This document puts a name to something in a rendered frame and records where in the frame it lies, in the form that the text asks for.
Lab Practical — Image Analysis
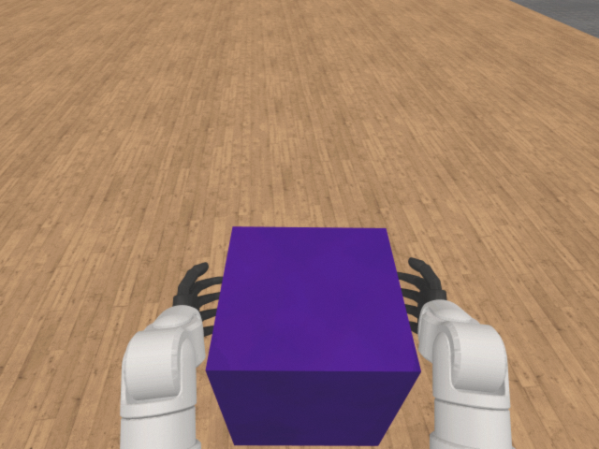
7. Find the robot left forearm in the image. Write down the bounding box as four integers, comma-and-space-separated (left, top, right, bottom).
120, 305, 206, 449

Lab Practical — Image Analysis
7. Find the robot right forearm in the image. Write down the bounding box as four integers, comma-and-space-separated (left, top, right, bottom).
417, 299, 516, 449

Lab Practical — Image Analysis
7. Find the right robot hand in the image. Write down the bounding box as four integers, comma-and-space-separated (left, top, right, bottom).
397, 257, 447, 333

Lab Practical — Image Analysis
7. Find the carton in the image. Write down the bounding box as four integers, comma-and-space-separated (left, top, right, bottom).
206, 226, 421, 446

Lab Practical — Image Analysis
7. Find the left robot hand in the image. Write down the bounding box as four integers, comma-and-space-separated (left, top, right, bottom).
172, 262, 223, 337

